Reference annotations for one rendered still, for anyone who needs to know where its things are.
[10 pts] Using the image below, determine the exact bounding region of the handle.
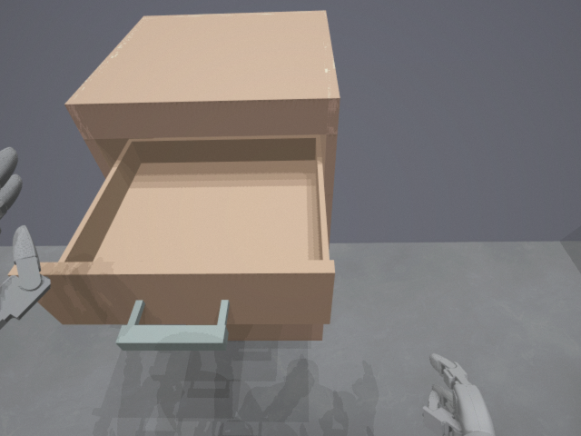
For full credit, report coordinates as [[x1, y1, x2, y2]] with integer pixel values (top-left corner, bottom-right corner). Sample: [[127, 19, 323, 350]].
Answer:
[[116, 300, 230, 351]]

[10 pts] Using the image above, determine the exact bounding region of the right robot hand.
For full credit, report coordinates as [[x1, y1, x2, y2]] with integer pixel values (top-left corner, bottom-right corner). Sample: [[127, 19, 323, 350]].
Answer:
[[423, 353, 496, 436]]

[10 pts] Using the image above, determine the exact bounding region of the drawer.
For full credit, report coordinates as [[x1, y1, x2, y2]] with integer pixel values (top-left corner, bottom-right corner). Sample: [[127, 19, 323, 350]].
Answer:
[[7, 135, 335, 324]]

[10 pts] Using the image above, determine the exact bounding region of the cabinet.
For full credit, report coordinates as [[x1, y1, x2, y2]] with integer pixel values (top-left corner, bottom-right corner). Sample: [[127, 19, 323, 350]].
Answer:
[[64, 10, 340, 341]]

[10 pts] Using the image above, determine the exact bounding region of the left robot hand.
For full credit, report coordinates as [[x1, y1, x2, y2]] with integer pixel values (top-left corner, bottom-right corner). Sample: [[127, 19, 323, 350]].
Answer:
[[0, 147, 51, 330]]

